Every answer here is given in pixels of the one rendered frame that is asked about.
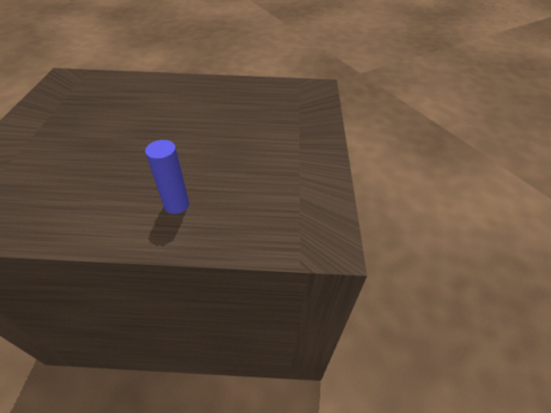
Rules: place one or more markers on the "can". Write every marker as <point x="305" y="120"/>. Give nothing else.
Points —
<point x="166" y="170"/>

